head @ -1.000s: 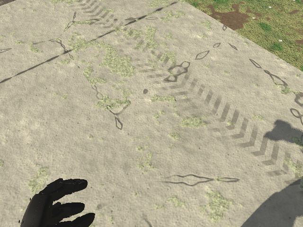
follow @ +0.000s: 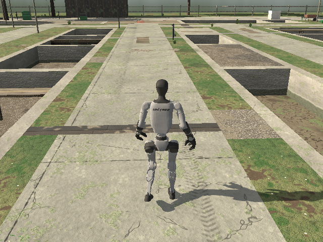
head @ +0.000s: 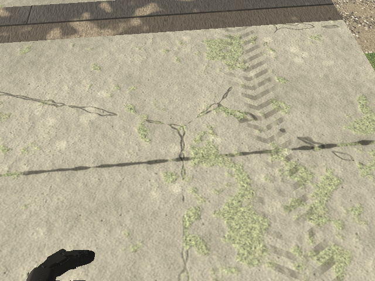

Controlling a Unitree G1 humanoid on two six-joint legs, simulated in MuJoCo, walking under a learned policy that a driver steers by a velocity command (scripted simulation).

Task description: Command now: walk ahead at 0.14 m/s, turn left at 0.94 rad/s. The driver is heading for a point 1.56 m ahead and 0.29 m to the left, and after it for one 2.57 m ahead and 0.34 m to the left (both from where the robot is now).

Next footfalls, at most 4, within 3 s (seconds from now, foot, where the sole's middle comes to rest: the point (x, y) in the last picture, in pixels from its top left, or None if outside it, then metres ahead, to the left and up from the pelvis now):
0.36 left None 0.05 0.13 -0.76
0.74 right None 0.19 -0.07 -0.76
1.04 left None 0.06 0.14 -0.76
1.54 right None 0.10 -0.12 -0.76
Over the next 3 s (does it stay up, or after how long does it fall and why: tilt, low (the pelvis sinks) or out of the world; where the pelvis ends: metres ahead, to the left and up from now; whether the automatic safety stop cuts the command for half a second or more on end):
stays up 0.50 0.20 -0.01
